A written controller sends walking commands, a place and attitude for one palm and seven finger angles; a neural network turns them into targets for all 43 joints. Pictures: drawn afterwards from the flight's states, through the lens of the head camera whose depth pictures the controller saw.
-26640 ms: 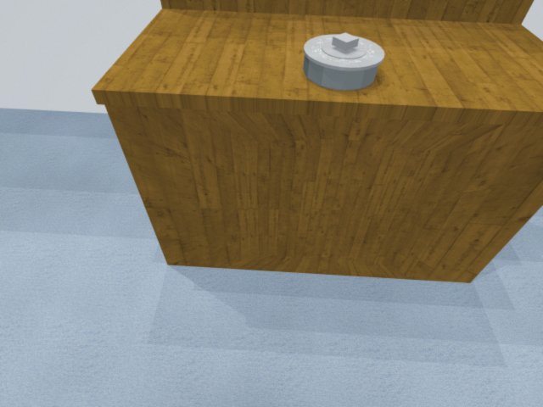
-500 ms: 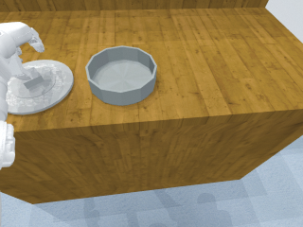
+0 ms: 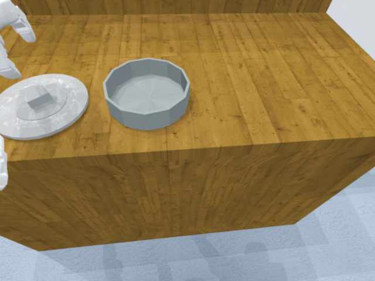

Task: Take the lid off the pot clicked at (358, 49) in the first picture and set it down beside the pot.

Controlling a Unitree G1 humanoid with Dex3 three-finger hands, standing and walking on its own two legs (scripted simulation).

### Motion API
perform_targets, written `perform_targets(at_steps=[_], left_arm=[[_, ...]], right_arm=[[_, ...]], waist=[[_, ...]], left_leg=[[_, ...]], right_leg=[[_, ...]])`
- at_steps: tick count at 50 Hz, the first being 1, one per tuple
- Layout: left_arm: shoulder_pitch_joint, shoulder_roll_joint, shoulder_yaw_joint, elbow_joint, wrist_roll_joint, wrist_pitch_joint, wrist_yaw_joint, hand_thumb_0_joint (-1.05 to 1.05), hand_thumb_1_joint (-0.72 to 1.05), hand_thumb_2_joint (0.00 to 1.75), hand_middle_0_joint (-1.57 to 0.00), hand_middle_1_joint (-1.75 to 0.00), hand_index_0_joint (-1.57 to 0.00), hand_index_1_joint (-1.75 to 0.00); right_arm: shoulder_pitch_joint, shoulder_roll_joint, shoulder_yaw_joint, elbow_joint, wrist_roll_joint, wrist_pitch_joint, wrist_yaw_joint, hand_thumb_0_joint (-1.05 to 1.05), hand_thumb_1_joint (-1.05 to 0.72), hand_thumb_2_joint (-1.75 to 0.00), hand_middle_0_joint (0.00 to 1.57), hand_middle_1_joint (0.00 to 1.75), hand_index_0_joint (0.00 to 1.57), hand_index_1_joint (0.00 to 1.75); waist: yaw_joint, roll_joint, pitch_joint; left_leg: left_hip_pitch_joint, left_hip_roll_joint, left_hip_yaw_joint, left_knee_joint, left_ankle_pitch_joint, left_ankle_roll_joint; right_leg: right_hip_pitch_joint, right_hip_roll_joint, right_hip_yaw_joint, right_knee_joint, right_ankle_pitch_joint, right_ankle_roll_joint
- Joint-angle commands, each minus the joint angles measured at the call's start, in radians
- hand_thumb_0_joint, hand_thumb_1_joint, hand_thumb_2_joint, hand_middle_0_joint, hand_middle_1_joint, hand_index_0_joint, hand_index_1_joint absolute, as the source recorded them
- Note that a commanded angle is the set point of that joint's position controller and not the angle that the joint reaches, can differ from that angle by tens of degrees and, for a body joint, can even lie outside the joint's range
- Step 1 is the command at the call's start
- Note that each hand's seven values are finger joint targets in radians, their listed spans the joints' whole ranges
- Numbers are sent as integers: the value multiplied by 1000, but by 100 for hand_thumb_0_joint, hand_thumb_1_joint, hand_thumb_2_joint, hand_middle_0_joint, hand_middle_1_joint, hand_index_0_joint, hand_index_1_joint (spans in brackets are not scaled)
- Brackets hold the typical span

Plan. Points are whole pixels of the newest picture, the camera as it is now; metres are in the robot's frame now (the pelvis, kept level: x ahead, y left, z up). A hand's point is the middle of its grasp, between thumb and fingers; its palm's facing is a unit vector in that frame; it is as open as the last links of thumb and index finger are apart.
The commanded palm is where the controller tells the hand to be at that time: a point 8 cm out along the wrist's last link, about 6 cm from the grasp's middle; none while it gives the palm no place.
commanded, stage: raise the empty hand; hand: left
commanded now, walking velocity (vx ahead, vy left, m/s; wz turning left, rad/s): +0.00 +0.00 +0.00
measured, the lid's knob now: (36, 95) +0.50 +0.32 +0.11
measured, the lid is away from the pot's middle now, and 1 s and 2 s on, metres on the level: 0.25 0.25 0.25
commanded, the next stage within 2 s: draw the hand back to the body in 0.24 s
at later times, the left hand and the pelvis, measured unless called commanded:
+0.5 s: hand out of the picture +0.49 +0.32 +0.25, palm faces -0.20 -0.09 -0.98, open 11.0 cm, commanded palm +0.45 +0.31 +0.31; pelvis +0.01 +0.00 +0.00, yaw -1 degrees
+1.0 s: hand (15, 39) +0.42 +0.24 +0.29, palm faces +0.27 -0.83 -0.48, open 11.0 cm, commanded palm +0.37 +0.29 +0.31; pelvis +0.00 +0.00 +0.01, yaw +0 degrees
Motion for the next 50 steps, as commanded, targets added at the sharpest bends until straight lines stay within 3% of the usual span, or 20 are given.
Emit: perform_targets(at_steps=[1,5,8,12,17,19,21,24,28,29,31,33,36,39,41,42,43,44,45,50], left_arm=[[-520,234,48,-145,14,13,36,0,-17,98,-55,-47,-55,-47],[-560,272,71,-165,25,19,35,0,-17,98,-55,-47,-55,-47],[-545,225,33,-159,17,26,28,0,-17,98,-55,-47,-55,-47],[-501,222,23,-89,25,41,23,0,-17,98,-55,-47,-55,-47],[-564,278,51,-120,36,35,27,0,-17,98,-55,-47,-55,-47],[-578,337,106,-218,41,18,33,0,-17,98,-55,-47,-55,-47],[-546,306,103,-261,40,12,33,0,-17,98,-55,-47,-55,-47],[-382,325,156,-321,13,11,26,0,-17,98,-55,-47,-55,-47],[-292,238,104,-450,-40,38,12,0,-17,98,-55,-47,-55,-47],[-362,317,171,-578,-38,42,16,0,-17,98,-55,-47,-55,-47],[-277,339,218,-570,-42,56,15,0,-17,98,-55,-47,-55,-47],[-191,278,179,-569,-65,70,8,0,-17,98,-55,-47,-55,-47],[-189,247,163,-624,-71,91,4,0,-17,98,-55,-47,-55,-47],[-198,250,178,-757,-75,111,11,0,-17,98,-55,-47,-55,-47],[-123,218,159,-641,-73,128,7,0,-17,98,-55,-47,-55,-47],[-227,-31,356,-776,-707,-30,192,0,-17,98,-55,-47,-55,-47],[-94,-39,324,-692,-766,-85,282,0,-17,98,-55,-47,-55,-47],[-53,-97,329,-698,-859,-116,346,0,-17,98,-55,-47,-55,-47],[-9,-64,381,-727,-915,-138,396,0,-17,98,-55,-47,-55,-47],[11,12,524,-848,-999,-196,527,0,-9,98,-52,-46,-52,-46]], right_arm=[[40,-164,-45,-69,-8,-25,-17,0,-90,-90,20,30,20,30],[41,-165,-46,-69,-8,-30,-16,0,-90,-90,20,30,20,30],[45,-167,-48,-72,-4,-36,-15,0,-90,-90,20,30,20,30],[57,-173,-44,-61,-6,-32,-12,0,-90,-90,20,30,20,30],[60,-174,-44,-57,-7,-36,-18,0,-90,-90,20,30,20,30],[52,-172,-51,-73,-13,-35,-15,0,-90,-90,20,30,20,30],[46,-160,-56,-92,-16,-35,-7,0,-90,-90,20,30,20,30],[28,-161,-56,-119,-14,-30,12,0,-90,-90,20,30,20,30],[-17,-164,-58,-153,-1,-18,24,0,-90,-90,20,30,20,30],[-25,-160,-59,-158,-6,-20,31,0,-90,-90,20,30,20,30],[-33,-156,-56,-165,-7,-27,30,0,-90,-90,20,30,20,30],[-52,-159,-52,-177,-3,-28,35,0,-90,-90,20,30,20,30],[-86,-146,-43,-186,-1,-26,39,0,-90,-90,20,30,20,30],[-115,-138,-43,-199,-6,-36,43,0,-90,-90,20,30,20,30],[-124,-134,-29,-190,-3,-38,35,0,-90,-90,20,30,20,30],[56,-60,-50,-269,-26,-95,21,0,-90,-90,20,30,20,30],[-1,-98,-22,-225,-35,-108,3,0,-90,-90,20,30,20,30],[-24,-90,-23,-240,-32,-127,-7,0,-90,-90,20,30,20,30],[-45,-102,-22,-231,-36,-142,-13,0,-90,-90,20,30,20,30],[-85,-97,-18,-187,-60,-193,-12,0,-90,-90,20,30,20,30]], waist=[[-11,65,-352],[-7,75,-381],[-13,104,-368],[-15,23,-317],[-16,46,-356],[2,95,-446],[12,155,-483],[40,134,-474],[33,126,-400],[49,167,-466],[57,153,-448],[58,135,-401],[68,77,-376],[80,117,-429],[75,50,-323],[23,-25,-203],[41,-3,-158],[50,-54,-134],[69,-56,-148],[96,86,-200]], left_leg=[[246,26,-59,-29,416,-21],[265,28,-65,-28,447,-19],[286,29,-62,-28,483,-25],[219,28,-51,-39,397,-17],[230,27,-50,-39,397,-12],[277,28,-54,-24,495,-16],[347,33,-72,-5,631,-32],[367,47,-86,10,751,-44],[382,50,-88,2,753,-36],[427,53,-112,-4,779,-47],[439,49,-121,1,808,-49],[424,49,-118,-1,819,-54],[385,45,-121,-29,701,-50],[449,47,-141,-27,753,-64],[379,41,-127,-49,626,-58],[470,112,-127,-81,396,-90],[525,132,-191,-126,294,-84],[496,143,-191,-164,185,-76],[469,140,-169,-175,155,-58],[411,115,-82,-159,284,-77]], right_leg=[[95,38,8,-25,234,-51],[106,37,10,-26,244,-52],[92,36,4,-31,248,-55],[95,37,4,-31,235,-46],[115,33,13,-32,244,-47],[148,31,24,-18,290,-47],[122,35,15,-7,306,-51],[119,35,11,3,315,-47],[90,31,0,-12,298,-52],[101,33,7,-9,283,-51],[100,35,3,-9,274,-55],[99,32,-4,-13,280,-57],[115,27,-8,-15,237,-54],[117,25,-5,-12,227,-60],[107,24,-14,-28,184,-59],[6,20,-34,-55,109,-72],[-12,27,-15,-61,15,-80],[2,19,2,-61,-26,-72],[55,14,13,-62,-7,-70],[212,11,14,-86,140,-72]])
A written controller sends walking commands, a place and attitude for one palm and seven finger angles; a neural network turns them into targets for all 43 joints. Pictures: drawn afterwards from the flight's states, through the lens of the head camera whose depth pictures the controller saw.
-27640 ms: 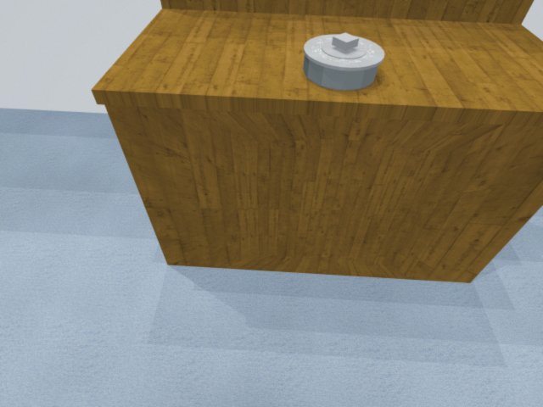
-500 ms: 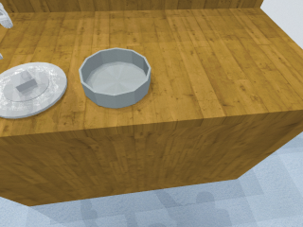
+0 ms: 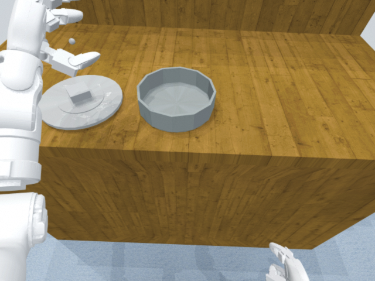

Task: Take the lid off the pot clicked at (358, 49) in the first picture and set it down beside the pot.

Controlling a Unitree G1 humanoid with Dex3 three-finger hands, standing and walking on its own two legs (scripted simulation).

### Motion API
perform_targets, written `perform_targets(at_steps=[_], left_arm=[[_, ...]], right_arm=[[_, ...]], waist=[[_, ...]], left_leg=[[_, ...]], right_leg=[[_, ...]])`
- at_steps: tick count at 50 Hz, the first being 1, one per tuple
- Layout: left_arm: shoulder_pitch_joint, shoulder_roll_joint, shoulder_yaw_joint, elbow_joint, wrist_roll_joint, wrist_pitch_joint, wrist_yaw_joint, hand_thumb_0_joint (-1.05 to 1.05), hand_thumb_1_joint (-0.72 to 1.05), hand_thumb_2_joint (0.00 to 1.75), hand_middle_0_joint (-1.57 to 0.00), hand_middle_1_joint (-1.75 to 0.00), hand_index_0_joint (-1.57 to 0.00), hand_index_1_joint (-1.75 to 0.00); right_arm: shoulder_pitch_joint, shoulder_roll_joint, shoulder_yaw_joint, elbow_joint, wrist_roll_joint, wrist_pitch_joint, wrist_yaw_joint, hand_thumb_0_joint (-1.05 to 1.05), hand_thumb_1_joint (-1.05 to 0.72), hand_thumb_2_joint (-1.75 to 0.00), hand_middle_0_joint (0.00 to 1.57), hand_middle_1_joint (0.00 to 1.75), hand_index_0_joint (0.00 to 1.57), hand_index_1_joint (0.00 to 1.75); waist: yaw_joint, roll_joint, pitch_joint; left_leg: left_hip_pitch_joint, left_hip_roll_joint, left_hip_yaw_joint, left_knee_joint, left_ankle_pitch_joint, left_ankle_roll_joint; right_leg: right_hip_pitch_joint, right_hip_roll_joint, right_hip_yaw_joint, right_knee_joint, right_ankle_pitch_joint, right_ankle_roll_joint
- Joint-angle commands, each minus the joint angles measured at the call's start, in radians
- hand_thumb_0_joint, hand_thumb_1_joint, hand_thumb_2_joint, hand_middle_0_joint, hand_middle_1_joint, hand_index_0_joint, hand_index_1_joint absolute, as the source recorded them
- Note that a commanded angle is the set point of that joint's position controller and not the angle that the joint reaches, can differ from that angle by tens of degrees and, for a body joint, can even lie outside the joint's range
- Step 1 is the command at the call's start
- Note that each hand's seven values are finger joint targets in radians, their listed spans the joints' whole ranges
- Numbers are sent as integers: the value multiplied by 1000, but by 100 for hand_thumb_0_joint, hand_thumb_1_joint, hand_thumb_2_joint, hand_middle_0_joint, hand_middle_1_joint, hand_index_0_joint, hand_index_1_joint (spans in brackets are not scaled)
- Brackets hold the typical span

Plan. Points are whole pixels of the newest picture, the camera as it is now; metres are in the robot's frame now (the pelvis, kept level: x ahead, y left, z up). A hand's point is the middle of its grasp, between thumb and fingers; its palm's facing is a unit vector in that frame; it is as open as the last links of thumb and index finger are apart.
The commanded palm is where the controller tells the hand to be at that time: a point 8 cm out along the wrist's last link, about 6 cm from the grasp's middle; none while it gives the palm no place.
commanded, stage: draw the hand back to the body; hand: left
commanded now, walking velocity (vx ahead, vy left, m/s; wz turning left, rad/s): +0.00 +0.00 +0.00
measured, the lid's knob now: (78, 92) +0.51 +0.33 +0.10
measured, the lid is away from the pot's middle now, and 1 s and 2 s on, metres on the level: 0.25 0.25 0.25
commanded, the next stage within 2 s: step back with the hand held close in 1.60 s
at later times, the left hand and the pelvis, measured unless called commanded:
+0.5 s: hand (57, 57) +0.35 +0.23 +0.30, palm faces +0.49 -0.85 -0.18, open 9.3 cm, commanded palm +0.30 +0.26 +0.30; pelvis +0.01 -0.05 +0.00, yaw -2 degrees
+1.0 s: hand (30, 108) +0.25 +0.21 +0.29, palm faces +0.52 -0.84 -0.18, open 7.5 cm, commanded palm +0.19 +0.24 +0.29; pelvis -0.01 -0.05 +0.00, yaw -1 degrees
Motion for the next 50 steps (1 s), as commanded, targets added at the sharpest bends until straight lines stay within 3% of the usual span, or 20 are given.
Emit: perform_targets(at_steps=[1,2,4,8,9,13,14,16,18,21,23,25,28,32,34,37,39,47,49,50], left_arm=[[-425,255,214,-261,-115,-87,151,0,-7,98,-52,-45,-52,-45],[-411,246,215,-312,-119,-98,159,0,-4,97,-51,-45,-51,-45],[-342,252,250,-418,-136,-113,170,0,1,97,-49,-44,-49,-44],[-183,226,279,-479,-156,-115,181,0,12,96,-45,-42,-45,-42],[-117,276,344,-478,-162,-111,187,0,15,96,-45,-42,-45,-42],[-26,201,298,-523,-177,-103,181,0,26,95,-41,-40,-41,-40],[-17,239,335,-564,-181,-104,186,0,28,95,-40,-40,-40,-40],[44,246,361,-574,-186,-100,191,0,34,94,-38,-39,-38,-39],[54,206,329,-601,-190,-102,189,0,39,94,-37,-38,-37,-38],[105,209,346,-594,-195,-95,196,0,47,93,-34,-37,-34,-37],[100,182,320,-640,-197,-99,193,0,52,93,-32,-36,-32,-36],[142,197,348,-647,-200,-98,200,0,58,93,-31,-35,-31,-35],[156,168,325,-664,-204,-94,200,0,66,92,-28,-34,-28,-34],[225,168,357,-723,-210,-94,204,0,77,91,-24,-32,-24,-32],[241,173,372,-795,-215,-103,204,0,82,91,-23,-31,-23,-31],[314,137,365,-751,-221,-85,204,0,90,90,-20,-30,-20,-30],[302,107,330,-806,-224,-91,201,0,90,90,-20,-30,-20,-30],[441,85,365,-900,-236,-108,214,0,90,90,-20,-30,-20,-30],[476,76,365,-964,-238,-121,214,0,90,90,-20,-30,-20,-30],[499,60,358,-973,-236,-124,214,0,90,90,-20,-30,-20,-30]], right_arm=[[-18,-165,-73,-71,-26,-75,-21,0,-90,-90,20,30,20,30],[-25,-162,-74,-74,-29,-87,-17,0,-90,-90,20,30,20,30],[-45,-164,-79,-78,-33,-106,-8,0,-90,-90,20,30,20,30],[-49,-167,-93,-67,-34,-128,4,0,-90,-90,20,30,20,30],[-52,-174,-97,-62,-34,-126,4,0,-90,-90,20,30,20,30],[-76,-172,-103,-57,-21,-131,4,0,-90,-90,20,30,20,30],[-83,-177,-105,-58,-23,-134,4,0,-90,-90,20,30,20,30],[-91,-173,-105,-53,-24,-136,1,0,-90,-90,20,30,20,30],[-103,-170,-106,-50,-20,-140,-1,0,-90,-90,20,30,20,30],[-119,-167,-104,-39,-23,-150,-4,0,-90,-90,20,30,20,30],[-131,-162,-103,-41,-18,-155,-3,0,-90,-90,20,30,20,30],[-144,-156,-100,-39,-25,-162,-5,0,-90,-90,20,30,20,30],[-157,-149,-96,-34,-25,-164,-4,0,-90,-90,20,30,20,30],[-175,-137,-95,-36,-35,-172,-4,0,-90,-90,20,30,20,30],[-191,-133,-95,-40,-37,-177,-1,0,-90,-90,20,30,20,30],[-191,-128,-94,-30,-41,-177,0,0,-90,-90,20,30,20,30],[-211,-122,-92,-36,-39,-180,1,0,-90,-90,20,30,20,30],[-235,-109,-95,-27,-50,-201,-2,0,-90,-90,20,30,20,30],[-239,-105,-97,-32,-51,-209,-1,0,-90,-90,20,30,20,30],[-235,-103,-95,-32,-52,-212,-1,0,-90,-90,20,30,20,30]], waist=[[-38,129,-289],[-33,176,-321],[-22,186,-353],[-14,128,-364],[-3,88,-368],[-10,72,-312],[-2,82,-330],[3,53,-329],[-5,72,-295],[0,41,-262],[-4,68,-244],[6,58,-245],[1,51,-202],[16,37,-226],[21,72,-232],[20,5,-177],[15,73,-154],[34,32,-134],[38,96,-158],[36,77,-142]], left_leg=[[208,126,-78,-75,292,-72],[225,123,-72,-71,339,-77],[251,129,-63,-54,447,-72],[240,127,-35,-30,556,-56],[220,124,-25,-29,546,-47],[184,107,5,-33,487,-30],[185,102,5,-35,474,-30],[167,92,13,-38,444,-28],[172,90,20,-36,414,-23],[162,82,26,-41,349,-21],[175,81,26,-45,322,-18],[175,77,25,-46,297,-18],[176,75,24,-52,258,-16],[180,74,22,-58,254,-16],[194,73,24,-54,258,-17],[173,76,22,-62,229,-16],[189,74,22,-69,189,-18],[179,77,5,-85,152,-17],[196,76,3,-88,158,-20],[194,77,1,-91,161,-21]], right_leg=[[52,19,5,-54,160,-60],[75,17,4,-53,184,-61],[105,19,8,-51,247,-57],[163,17,10,-46,355,-47],[189,17,15,-48,383,-45],[206,9,21,-56,424,-37],[219,7,26,-57,431,-37],[245,3,29,-54,460,-34],[225,0,31,-62,451,-31],[212,0,38,-76,428,-26],[198,-1,39,-87,398,-27],[201,-1,43,-93,378,-25],[181,-2,47,-111,339,-23],[208,-6,53,-112,347,-20],[209,-7,56,-116,353,-21],[193,-9,58,-130,322,-16],[163,-10,58,-153,247,-21],[172,-13,58,-168,172,-23],[180,-14,55,-164,173,-28],[175,-10,49,-166,172,-28]])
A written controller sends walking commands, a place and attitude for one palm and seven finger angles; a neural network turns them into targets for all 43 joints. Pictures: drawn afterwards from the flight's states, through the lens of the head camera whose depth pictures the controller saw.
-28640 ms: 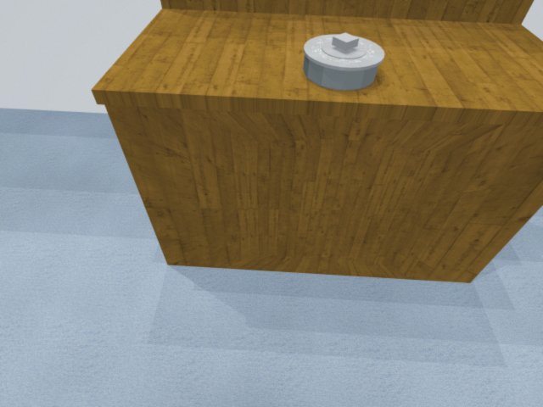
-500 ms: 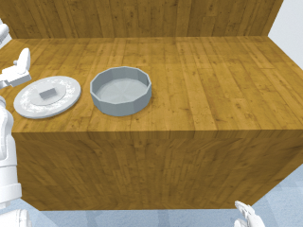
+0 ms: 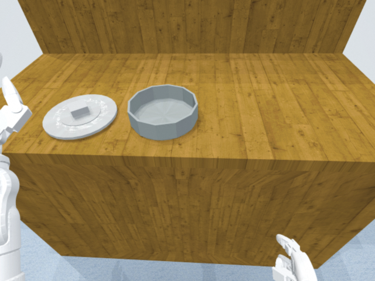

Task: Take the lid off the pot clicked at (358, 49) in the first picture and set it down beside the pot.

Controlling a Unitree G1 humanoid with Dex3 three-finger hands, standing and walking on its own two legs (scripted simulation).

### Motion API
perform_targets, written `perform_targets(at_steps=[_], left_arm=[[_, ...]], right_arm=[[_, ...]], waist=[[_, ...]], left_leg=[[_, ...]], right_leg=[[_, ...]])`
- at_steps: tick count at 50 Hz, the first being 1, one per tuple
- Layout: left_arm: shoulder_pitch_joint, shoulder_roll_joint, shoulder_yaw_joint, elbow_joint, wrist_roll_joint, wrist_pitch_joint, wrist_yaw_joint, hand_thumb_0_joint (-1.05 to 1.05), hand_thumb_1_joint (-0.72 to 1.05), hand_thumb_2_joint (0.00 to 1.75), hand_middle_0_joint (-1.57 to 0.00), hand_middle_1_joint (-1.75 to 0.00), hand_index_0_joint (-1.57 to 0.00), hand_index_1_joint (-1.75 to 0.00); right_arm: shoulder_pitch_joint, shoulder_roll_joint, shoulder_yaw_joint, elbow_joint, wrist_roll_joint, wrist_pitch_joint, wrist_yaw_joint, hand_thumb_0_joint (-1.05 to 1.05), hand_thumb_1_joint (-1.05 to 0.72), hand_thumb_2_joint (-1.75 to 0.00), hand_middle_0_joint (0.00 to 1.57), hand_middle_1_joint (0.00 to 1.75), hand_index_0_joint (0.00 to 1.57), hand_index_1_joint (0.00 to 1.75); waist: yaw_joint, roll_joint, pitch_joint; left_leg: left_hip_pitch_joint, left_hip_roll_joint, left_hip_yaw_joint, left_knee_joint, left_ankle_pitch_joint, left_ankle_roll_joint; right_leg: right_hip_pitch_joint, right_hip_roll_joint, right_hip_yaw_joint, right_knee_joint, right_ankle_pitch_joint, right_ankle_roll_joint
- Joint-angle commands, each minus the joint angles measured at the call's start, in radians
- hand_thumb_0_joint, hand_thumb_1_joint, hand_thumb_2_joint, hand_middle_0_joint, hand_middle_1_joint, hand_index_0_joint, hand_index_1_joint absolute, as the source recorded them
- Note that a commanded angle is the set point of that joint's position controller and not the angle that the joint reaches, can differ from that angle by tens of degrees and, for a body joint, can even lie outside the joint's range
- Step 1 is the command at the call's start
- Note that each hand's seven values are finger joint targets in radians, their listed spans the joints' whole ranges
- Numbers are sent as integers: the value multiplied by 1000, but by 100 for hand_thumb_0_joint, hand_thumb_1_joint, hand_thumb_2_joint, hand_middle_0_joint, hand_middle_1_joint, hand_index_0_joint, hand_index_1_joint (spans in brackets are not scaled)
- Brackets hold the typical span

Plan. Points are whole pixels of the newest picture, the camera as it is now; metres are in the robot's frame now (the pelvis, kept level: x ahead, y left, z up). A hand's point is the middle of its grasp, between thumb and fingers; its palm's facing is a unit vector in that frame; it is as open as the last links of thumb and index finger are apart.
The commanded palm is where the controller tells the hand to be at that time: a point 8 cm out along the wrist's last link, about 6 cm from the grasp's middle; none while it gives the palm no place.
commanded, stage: draw the hand back to the body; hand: left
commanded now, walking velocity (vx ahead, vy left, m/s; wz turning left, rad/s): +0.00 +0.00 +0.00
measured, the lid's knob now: (78, 107) +0.51 +0.39 +0.10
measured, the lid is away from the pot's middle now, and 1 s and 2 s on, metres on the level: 0.25 0.25 0.25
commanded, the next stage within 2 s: step back with the hand held close in 0.60 s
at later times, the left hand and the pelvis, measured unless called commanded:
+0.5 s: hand out of the picture +0.17 +0.27 +0.28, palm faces +0.50 -0.82 -0.28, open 7.4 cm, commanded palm +0.13 +0.31 +0.28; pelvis -0.01 +0.03 +0.00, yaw +0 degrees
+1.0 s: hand out of the picture +0.19 +0.28 +0.27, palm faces +0.43 -0.80 -0.43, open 7.4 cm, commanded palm +0.12 +0.34 +0.28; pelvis -0.02 +0.06 -0.01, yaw -3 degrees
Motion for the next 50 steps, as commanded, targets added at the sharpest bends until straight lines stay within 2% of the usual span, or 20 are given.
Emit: perform_targets(at_steps=[1,7,9,12,14,16,19,21,23,26,28,33,35,36,37,40,43,47,48,50], left_arm=[[-208,230,80,-261,-2,-75,10,0,90,90,-20,-30,-20,-30],[-89,210,89,-327,-6,-87,5,0,90,90,-20,-30,-20,-30],[-53,210,94,-392,-4,-98,4,0,90,90,-20,-30,-20,-30],[5,202,103,-418,-3,-99,3,0,90,90,-20,-30,-20,-30],[74,203,121,-443,-5,-103,1,0,90,90,-20,-30,-20,-30],[109,172,95,-458,-3,-97,-7,0,90,90,-20,-30,-20,-30],[125,171,90,-541,1,-103,-8,0,90,90,-20,-30,-20,-30],[207,169,108,-534,0,-99,-7,0,90,90,-20,-30,-20,-30],[209,171,106,-596,2,-104,-8,0,90,90,-20,-30,-20,-30],[163,156,92,-533,6,-93,-3,0,90,90,-20,-30,-20,-30],[166,138,71,-554,7,-95,-6,0,90,90,-20,-30,-20,-30],[187,151,88,-563,4,-91,-4,0,90,90,-20,-30,-20,-30],[195,164,105,-553,4,-90,-1,0,90,90,-20,-30,-20,-30],[32,348,256,-660,46,-146,22,0,90,90,-20,-30,-20,-30],[121,256,195,-556,46,-154,23,0,90,90,-20,-30,-20,-30],[196,186,121,-530,59,-156,14,0,90,90,-20,-30,-20,-30],[279,202,140,-574,58,-158,19,0,90,90,-20,-30,-20,-30],[393,253,224,-667,55,-163,30,0,90,90,-20,-30,-20,-30],[422,282,253,-709,54,-169,35,0,90,90,-20,-30,-20,-30],[466,273,268,-736,50,-172,37,0,90,90,-20,-30,-20,-30]], right_arm=[[-166,-96,-38,-164,-7,-69,-11,0,-90,-90,20,30,20,30],[-166,-93,-43,-162,-13,-80,-12,0,-90,-90,20,30,20,30],[-169,-92,-44,-166,-16,-88,-9,0,-90,-90,20,30,20,30],[-152,-92,-44,-165,-21,-91,-6,0,-90,-90,20,30,20,30],[-150,-90,-46,-166,-23,-94,-5,0,-90,-90,20,30,20,30],[-142,-90,-44,-169,-24,-90,-1,0,-90,-90,20,30,20,30],[-147,-89,-45,-179,-25,-95,2,0,-90,-90,20,30,20,30],[-135,-86,-44,-180,-27,-96,3,0,-90,-90,20,30,20,30],[-137,-84,-42,-186,-23,-98,5,0,-90,-90,20,30,20,30],[-130,-87,-41,-173,-26,-95,-2,0,-90,-90,20,30,20,30],[-135,-83,-37,-183,-21,-98,-2,0,-90,-90,20,30,20,30],[-138,-82,-34,-185,-26,-99,-2,0,-90,-90,20,30,20,30],[-135,-83,-37,-180,-30,-98,-4,0,-90,-90,20,30,20,30],[-101,-121,-39,-245,-7,-79,-2,0,-90,-90,20,30,20,30],[-93,-109,-46,-219,-16,-66,-5,0,-90,-90,20,30,20,30],[-74,-120,-61,-237,-2,-40,5,0,-90,-90,20,30,20,30],[-62,-125,-67,-261,3,-15,4,0,-90,-90,20,30,20,30],[-43,-122,-85,-296,4,10,2,0,-90,-90,20,30,20,30],[-45,-122,-85,-300,2,11,3,0,-90,-90,20,30,20,30],[-33,-119,-90,-311,0,10,6,0,-90,-90,20,30,20,30]], waist=[[-2,3,-156],[3,-5,-127],[6,49,-135],[4,-2,-114],[11,22,-117],[4,-4,-85],[4,39,-90],[10,11,-69],[6,51,-79],[-4,13,-23],[-4,46,-26],[4,22,-37],[9,16,-46],[-30,15,0],[-40,-68,-4],[-60,-56,-66],[-60,25,-141],[-53,-2,-208],[-48,38,-228],[-51,61,-230]], left_leg=[[42,-1,10,-41,141,53],[39,4,2,-47,124,53],[48,4,0,-47,129,50],[39,8,-8,-52,134,48],[36,9,-10,-51,141,46],[30,14,-15,-55,149,42],[36,16,-26,-59,122,39],[22,21,-31,-65,118,34],[32,22,-34,-61,127,33],[5,25,-45,-74,86,30],[19,26,-52,-79,72,30],[4,29,-64,-90,46,27],[-9,31,-65,-90,44,25],[-69,39,-69,-42,-46,50],[-71,26,-79,-1,-46,57],[-41,43,-79,31,23,58],[-50,82,-102,-2,140,62],[-126,129,-129,10,291,67],[-125,131,-139,11,327,65],[-177,156,-146,4,367,62]], right_leg=[[8,-85,53,-72,126,39],[-4,-86,49,-79,93,37],[-2,-86,49,-75,102,33],[-8,-80,41,-74,100,33],[-2,-81,39,-68,112,30],[-17,-78,34,-68,113,30],[-27,-77,33,-70,74,26],[-30,-74,27,-64,67,25],[-28,-73,32,-57,80,22],[-62,-72,24,-68,34,22],[-67,-70,25,-63,23,20],[-54,-69,21,-53,11,19],[-45,-72,23,-52,11,18],[-158,-113,179,-83,49,25],[-173,-139,185,-97,52,26],[-193,-165,187,-68,126,26],[-152,-148,141,35,232,40],[-107,-122,107,139,265,60],[-105,-116,103,159,252,59],[-104,-106,85,223,195,64]])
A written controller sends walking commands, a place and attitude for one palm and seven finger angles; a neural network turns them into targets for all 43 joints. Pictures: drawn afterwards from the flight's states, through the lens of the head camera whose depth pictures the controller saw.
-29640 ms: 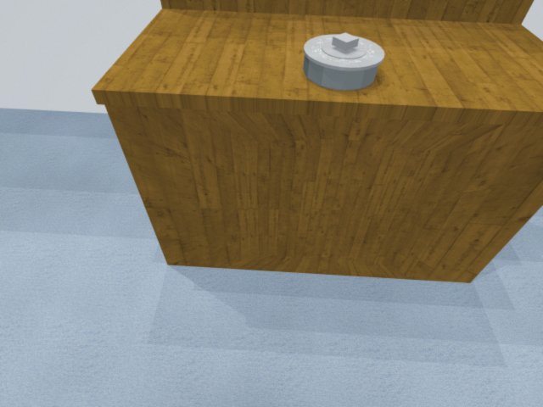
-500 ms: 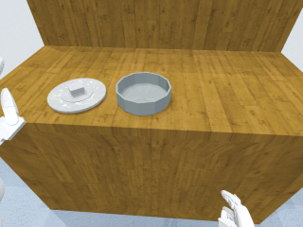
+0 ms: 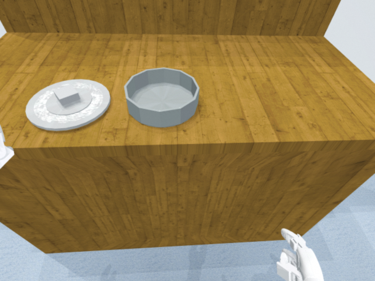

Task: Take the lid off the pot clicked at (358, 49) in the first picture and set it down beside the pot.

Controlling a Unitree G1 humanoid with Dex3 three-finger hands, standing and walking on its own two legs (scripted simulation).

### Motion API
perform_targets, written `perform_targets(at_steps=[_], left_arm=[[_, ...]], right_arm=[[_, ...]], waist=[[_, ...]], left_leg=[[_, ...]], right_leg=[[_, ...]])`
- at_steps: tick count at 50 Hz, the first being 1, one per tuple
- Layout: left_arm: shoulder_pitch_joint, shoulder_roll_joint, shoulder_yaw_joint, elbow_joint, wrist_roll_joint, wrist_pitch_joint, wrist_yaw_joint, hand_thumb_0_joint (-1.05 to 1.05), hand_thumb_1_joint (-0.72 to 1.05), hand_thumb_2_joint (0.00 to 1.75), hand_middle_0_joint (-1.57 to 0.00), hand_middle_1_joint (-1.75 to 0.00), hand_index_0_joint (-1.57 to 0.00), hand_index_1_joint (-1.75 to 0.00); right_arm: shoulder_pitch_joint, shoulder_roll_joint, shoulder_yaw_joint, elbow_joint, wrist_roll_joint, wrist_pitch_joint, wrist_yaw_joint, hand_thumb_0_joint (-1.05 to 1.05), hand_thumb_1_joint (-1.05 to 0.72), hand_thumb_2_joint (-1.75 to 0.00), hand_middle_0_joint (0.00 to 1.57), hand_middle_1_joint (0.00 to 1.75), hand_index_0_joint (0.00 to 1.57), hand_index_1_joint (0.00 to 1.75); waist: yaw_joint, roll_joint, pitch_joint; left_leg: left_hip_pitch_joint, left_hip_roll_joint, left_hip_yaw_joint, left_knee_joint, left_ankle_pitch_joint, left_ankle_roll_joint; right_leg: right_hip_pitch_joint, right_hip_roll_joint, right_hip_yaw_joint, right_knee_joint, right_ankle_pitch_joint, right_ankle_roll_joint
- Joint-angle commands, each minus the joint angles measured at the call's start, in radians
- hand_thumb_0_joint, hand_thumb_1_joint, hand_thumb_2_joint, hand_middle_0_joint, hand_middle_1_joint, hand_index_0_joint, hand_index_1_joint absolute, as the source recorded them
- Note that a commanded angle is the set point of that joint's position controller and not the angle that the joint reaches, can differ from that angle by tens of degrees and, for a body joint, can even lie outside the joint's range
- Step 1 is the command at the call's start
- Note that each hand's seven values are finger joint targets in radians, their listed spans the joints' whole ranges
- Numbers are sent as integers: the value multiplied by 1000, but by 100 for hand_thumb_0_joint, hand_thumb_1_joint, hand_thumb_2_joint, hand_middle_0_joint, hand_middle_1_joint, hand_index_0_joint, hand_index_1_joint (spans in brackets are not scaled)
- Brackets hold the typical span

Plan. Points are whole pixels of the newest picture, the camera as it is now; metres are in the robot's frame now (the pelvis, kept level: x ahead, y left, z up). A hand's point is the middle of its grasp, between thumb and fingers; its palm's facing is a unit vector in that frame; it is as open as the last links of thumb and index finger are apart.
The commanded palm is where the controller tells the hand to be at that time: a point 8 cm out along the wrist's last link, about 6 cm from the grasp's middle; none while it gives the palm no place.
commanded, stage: step back with the hand held close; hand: left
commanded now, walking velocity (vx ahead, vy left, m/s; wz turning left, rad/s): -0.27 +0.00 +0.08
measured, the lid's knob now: (66, 94) +0.52 +0.35 +0.11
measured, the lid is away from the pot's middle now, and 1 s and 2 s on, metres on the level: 0.25 0.25 0.25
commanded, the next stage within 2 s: stop stepping back and stand still in 0.78 s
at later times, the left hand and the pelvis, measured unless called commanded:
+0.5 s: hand out of the picture +0.10 +0.24 +0.28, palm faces +0.53 -0.75 -0.40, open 7.4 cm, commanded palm +0.05 +0.29 +0.29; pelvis -0.07 +0.01 -0.02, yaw +1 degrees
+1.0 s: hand out of the picture +0.00 +0.28 +0.28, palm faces +0.44 -0.85 -0.27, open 7.4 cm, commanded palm -0.06 +0.32 +0.29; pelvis -0.21 +0.06 -0.03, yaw -4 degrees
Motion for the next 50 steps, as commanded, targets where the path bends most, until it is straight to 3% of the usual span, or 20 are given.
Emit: perform_targets(at_steps=[1,6,10,13,17,20,24,25,28,35,37,40,41,42,43,44,45,46,48,50], left_arm=[[20,220,188,-273,-14,-68,33,0,90,90,-20,-30,-20,-30],[-42,212,212,-229,-18,-73,55,0,90,90,-20,-30,-20,-30],[-98,191,179,-140,-11,-71,55,0,90,90,-20,-30,-20,-30],[-64,213,184,-147,-9,-74,54,0,90,90,-20,-30,-20,-30],[11,231,190,-220,-13,-89,57,0,90,90,-20,-30,-20,-30],[1,231,197,-227,-11,-98,70,0,90,90,-20,-30,-20,-30],[-151,221,204,-226,-3,-123,85,0,90,90,-20,-30,-20,-30],[-188,207,198,-172,-8,-115,87,0,90,90,-20,-30,-20,-30],[-192,182,158,-121,-15,-93,83,0,90,90,-20,-30,-20,-30],[-156,153,71,-269,-25,-56,65,0,90,90,-20,-30,-20,-30],[-136,192,101,-295,-30,-77,59,0,90,90,-20,-30,-20,-30],[-177,290,159,-314,-13,-129,65,0,90,90,-20,-30,-20,-30],[-222,296,170,-259,-2,-130,64,0,90,90,-20,-30,-20,-30],[-218,245,146,-234,-4,-106,49,0,90,90,-20,-30,-20,-30],[-239,246,147,-222,-3,-94,37,0,90,90,-20,-30,-20,-30],[-53,-168,-377,722,57,109,-87,0,90,90,-20,-30,-20,-30],[-515,292,131,-360,-15,-7,-5,0,90,90,-20,-30,-20,-30],[-448,319,181,-217,-20,-62,15,0,90,90,-20,-30,-20,-30],[-267,204,137,-122,-33,-45,31,0,90,90,-20,-30,-20,-30],[-326,233,168,-221,-42,-49,37,0,90,90,-20,-30,-20,-30]], right_arm=[[-73,-113,-54,-172,-5,-47,-7,0,-90,-90,20,30,20,30],[-40,-111,-62,-144,-20,-91,-10,0,-90,-90,20,30,20,30],[-26,-120,-60,-125,-8,-103,-15,0,-90,-90,20,30,20,30],[-8,-108,-71,-111,6,-95,-14,0,-90,-90,20,30,20,30],[-11,-84,-61,-130,12,-78,-9,0,-90,-90,20,30,20,30],[-13,-87,-48,-137,4,-85,-22,0,-90,-90,20,30,20,30],[-55,-115,-37,-149,-23,-126,-47,0,-90,-90,20,30,20,30],[-20,-94,-40,-131,-35,-136,-43,0,-90,-90,20,30,20,30],[-28,-91,-61,-110,-25,-155,-25,0,-90,-90,20,30,20,30],[-60,-73,-42,-117,-34,-148,-6,0,-90,-90,20,30,20,30],[-48,-64,-44,-100,-41,-132,-9,0,-90,-90,20,30,20,30],[-29,-50,-23,-57,-48,-116,-23,0,-90,-90,20,30,20,30],[-26,-55,-24,-49,-50,-122,-25,0,-90,-90,20,30,20,30],[-31,-60,-55,-40,-22,-114,-25,0,-90,-90,20,30,20,30],[-54,-67,-53,-59,-15,-112,-24,0,-90,-90,20,30,20,30],[33,-261,-106,202,-7,-171,0,0,-90,-90,20,30,20,30],[-93,-65,-55,-114,25,-108,-4,0,-90,-90,20,30,20,30],[-77,-123,-35,-114,2,-120,-49,0,-90,-90,20,30,20,30],[-62,-106,-29,-144,3,-128,-41,0,-90,-90,20,30,20,30],[-67,-64,-34,-126,-20,-159,-26,0,-90,-90,20,30,20,30]], waist=[[22,141,-212],[6,187,-123],[-14,28,-120],[-23,-79,-239],[-25,-87,-168],[-25,-24,-110],[-19,329,-37],[-21,257,-35],[-11,120,-109],[8,256,-210],[9,211,-256],[-16,-55,-217],[-21,-74,-193],[-23,-223,-166],[-31,-248,-119],[-126,8,-83],[-29,27,-82],[-35,58,6],[-19,252,-22],[-23,290,-117]], left_leg=[[-20,223,-222,-106,395,-23],[-158,287,-253,-148,223,9],[-148,215,-234,-24,176,-29],[-2,131,-173,156,222,-58],[-22,72,-153,276,-124,-69],[-34,117,-205,97,-65,-56],[-348,362,-491,-386,-474,6],[-340,370,-504,-383,-420,12],[-138,325,-388,-279,-228,31],[-85,249,-274,-401,-284,-104],[-42,219,-220,-295,-222,-150],[83,52,-94,338,-101,-132],[0,51,-120,480,-162,-127],[-31,48,-179,562,-177,-114],[-46,64,-195,557,-190,-111],[-87,153,-202,611,86,-94],[-51,110,-282,176,-19,-97],[-151,177,-322,-62,23,-70],[-175,284,-525,-256,-61,16],[-179,304,-659,-426,-488,-68]], right_leg=[[80,-43,16,146,136,-22],[12,-25,13,299,-169,-22],[42,-83,54,99,112,-50],[21,-196,153,3,410,-96],[-114,-289,200,-94,226,-140],[-154,-209,135,-44,96,-107],[-37,53,17,461,-302,-26],[-76,53,51,574,-327,-26],[-160,29,41,563,-318,-18],[51,69,-89,182,-343,-50],[100,23,-70,-54,-248,-86],[-197,-343,181,-271,111,-198],[-200,-387,163,-211,253,-208],[-221,-362,98,-176,214,-195],[-234,-341,75,-132,258,-183],[-347,-354,-32,125,356,-80],[-199,-149,-32,72,167,-62],[-161,-96,-34,185,-41,-46],[-121,69,-24,369,-314,-13],[-129,71,63,560,-362,-13]])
